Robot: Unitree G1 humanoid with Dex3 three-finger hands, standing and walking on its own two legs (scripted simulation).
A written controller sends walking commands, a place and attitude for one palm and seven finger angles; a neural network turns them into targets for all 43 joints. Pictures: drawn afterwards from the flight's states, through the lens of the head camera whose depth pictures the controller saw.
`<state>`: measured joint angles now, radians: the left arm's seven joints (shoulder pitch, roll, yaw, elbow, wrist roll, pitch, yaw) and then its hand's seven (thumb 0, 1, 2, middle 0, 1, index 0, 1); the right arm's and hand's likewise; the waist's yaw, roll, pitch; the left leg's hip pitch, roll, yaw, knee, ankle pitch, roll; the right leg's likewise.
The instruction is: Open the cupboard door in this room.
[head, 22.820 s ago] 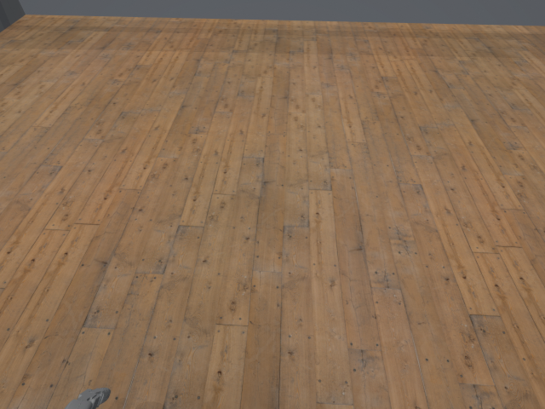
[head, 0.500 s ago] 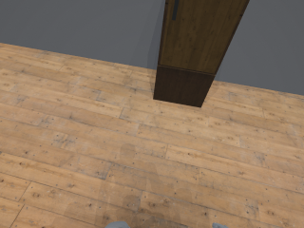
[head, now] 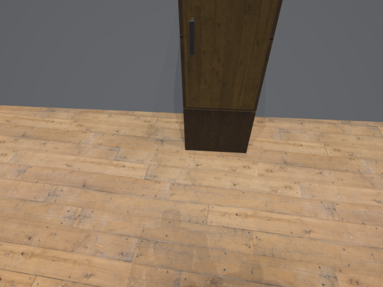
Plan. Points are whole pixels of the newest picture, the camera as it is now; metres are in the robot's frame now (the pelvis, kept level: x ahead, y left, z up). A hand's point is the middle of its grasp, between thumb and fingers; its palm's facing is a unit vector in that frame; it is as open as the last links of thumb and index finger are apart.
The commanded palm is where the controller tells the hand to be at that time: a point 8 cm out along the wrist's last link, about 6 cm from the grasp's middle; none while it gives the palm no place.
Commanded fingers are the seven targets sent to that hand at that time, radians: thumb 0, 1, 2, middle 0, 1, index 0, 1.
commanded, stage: turn or walk to find it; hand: left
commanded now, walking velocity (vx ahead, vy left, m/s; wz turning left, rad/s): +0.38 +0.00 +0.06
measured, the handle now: (192, 36) +1.12 +0.03 +0.06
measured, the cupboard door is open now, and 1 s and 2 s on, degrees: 0 0 0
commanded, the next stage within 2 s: stand and wait in 0.10 s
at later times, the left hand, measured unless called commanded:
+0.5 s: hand out of the picture +0.02 +0.14 -0.18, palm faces +0.08 -0.99 -0.13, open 7.3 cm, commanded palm none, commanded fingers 0.00 0.90 0.90 -0.20 -0.30 -0.20 -0.30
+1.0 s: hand out of the picture +0.03 +0.16 -0.17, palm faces +0.06 -0.98 -0.19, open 7.3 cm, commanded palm none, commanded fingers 0.00 0.90 0.90 -0.20 -0.30 -0.20 -0.30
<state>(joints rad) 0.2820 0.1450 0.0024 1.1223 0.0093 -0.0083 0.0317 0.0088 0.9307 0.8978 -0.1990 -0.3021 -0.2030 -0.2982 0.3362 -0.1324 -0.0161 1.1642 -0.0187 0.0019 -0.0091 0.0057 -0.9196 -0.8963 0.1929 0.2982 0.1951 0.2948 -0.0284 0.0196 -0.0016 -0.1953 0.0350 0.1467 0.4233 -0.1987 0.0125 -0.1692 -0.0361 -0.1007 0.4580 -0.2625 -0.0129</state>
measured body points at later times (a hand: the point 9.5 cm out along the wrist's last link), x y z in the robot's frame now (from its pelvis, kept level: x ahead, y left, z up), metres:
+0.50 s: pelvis +0.06 +0.00 +0.00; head +0.07 +0.00 +0.45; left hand +0.02 +0.19 -0.17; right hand +0.04 -0.21 -0.17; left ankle +0.02 +0.11 -0.74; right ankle -0.01 -0.10 -0.74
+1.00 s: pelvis +0.04 +0.00 +0.00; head +0.05 -0.01 +0.45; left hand +0.03 +0.21 -0.16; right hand +0.03 -0.21 -0.16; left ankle +0.02 +0.11 -0.74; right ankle -0.01 -0.10 -0.74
